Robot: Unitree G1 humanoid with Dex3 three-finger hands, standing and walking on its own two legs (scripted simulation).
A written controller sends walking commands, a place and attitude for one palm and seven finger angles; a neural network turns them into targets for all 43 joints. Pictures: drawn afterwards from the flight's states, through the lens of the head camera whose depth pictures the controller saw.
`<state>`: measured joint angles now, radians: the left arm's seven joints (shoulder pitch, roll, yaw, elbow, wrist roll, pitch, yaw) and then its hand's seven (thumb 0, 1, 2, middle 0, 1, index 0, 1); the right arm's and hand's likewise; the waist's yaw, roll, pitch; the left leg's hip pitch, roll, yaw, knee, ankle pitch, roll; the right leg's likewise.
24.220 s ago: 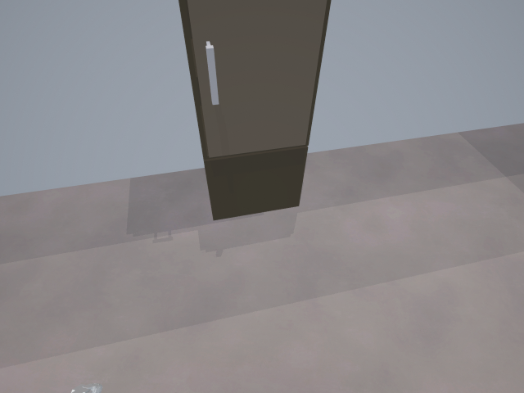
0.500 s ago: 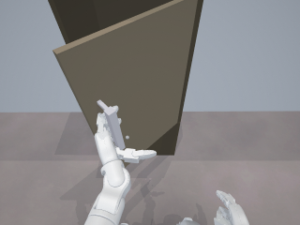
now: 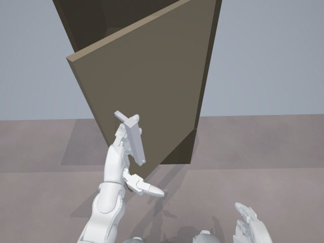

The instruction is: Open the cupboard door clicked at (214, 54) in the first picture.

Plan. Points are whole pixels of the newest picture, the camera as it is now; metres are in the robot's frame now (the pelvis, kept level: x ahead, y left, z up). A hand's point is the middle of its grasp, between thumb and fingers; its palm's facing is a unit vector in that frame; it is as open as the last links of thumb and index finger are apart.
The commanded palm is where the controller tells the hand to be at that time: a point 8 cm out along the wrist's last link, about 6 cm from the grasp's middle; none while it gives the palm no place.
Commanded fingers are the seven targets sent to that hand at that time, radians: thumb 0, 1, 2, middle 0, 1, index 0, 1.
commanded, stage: slide the hand sideways off the handle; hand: left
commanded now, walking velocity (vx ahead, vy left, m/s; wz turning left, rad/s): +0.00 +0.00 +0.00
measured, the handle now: (130, 140) +0.35 +0.10 +0.06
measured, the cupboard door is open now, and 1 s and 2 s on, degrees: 48 46 46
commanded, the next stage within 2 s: draw the hand back to the body in 0.82 s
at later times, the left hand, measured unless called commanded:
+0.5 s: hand (124, 179) +0.25 +0.10 +0.06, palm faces +0.01 -1.00 -0.05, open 16.1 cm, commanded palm +0.21 +0.17 +0.06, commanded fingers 0.00 -0.50 0.30 -0.15 -0.30 -0.15 -0.30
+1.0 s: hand (101, 193) +0.22 +0.14 +0.06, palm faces +0.01 -1.00 -0.05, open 16.3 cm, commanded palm +0.19 +0.20 +0.07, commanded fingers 0.00 -0.50 0.30 -0.15 -0.30 -0.15 -0.30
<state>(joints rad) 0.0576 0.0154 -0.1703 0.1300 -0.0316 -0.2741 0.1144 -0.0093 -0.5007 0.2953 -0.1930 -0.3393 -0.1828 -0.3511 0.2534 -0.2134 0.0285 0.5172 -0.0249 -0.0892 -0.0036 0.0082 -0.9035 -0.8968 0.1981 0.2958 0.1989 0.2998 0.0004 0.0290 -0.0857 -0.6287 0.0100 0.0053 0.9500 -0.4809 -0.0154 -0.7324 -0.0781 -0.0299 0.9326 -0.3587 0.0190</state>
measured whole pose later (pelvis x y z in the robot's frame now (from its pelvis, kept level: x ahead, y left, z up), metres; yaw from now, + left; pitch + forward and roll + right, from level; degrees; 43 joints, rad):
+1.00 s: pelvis +0.02 -0.01 -0.02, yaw +1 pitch +12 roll -1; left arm 0.52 0.17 0.04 -0.26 -0.19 -0.30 -0.15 -0.01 -0.50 0.30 -0.16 -0.30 -0.15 -0.30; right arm 0.26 -0.23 0.01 0.43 0.01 -0.14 -0.05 0.01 -0.90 -0.90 0.20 0.30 0.20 0.30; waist 0.02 0.04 -0.11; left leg -0.74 0.03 -0.05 1.11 -0.58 -0.03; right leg -0.81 -0.06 -0.08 1.06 -0.45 0.01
